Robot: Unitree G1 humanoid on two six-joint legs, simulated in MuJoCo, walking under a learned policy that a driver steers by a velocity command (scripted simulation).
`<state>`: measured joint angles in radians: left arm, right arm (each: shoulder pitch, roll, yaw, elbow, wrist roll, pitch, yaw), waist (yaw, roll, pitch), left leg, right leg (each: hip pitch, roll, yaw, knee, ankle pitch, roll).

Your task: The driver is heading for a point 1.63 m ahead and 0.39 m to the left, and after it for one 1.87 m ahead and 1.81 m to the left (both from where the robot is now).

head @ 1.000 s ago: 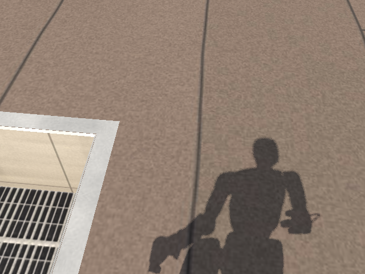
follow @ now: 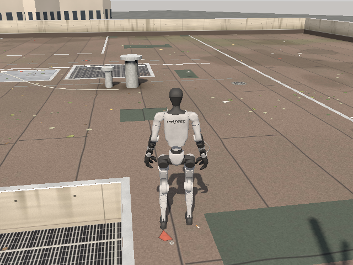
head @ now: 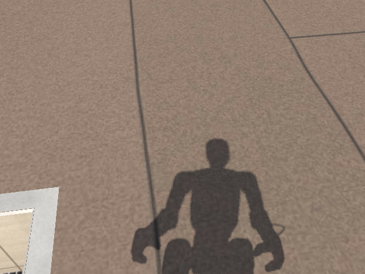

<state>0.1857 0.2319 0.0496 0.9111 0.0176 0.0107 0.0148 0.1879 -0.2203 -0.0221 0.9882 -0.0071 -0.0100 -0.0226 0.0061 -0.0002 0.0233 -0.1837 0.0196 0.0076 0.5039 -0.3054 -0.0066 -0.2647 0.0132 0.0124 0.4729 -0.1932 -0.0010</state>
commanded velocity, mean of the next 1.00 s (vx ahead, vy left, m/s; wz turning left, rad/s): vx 0.16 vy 0.00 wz -0.01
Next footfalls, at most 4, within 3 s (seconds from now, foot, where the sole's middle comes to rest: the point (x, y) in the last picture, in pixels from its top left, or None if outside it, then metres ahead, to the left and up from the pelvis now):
0.80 right None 0.14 -0.14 -0.77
1.28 left None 0.51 0.09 -0.77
1.64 right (228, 255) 0.59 -0.14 -0.77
2.66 left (159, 186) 0.89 0.13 -0.77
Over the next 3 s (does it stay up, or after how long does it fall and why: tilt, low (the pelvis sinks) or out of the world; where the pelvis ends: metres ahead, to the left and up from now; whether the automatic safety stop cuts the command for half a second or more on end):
stays up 0.92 0.09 0.01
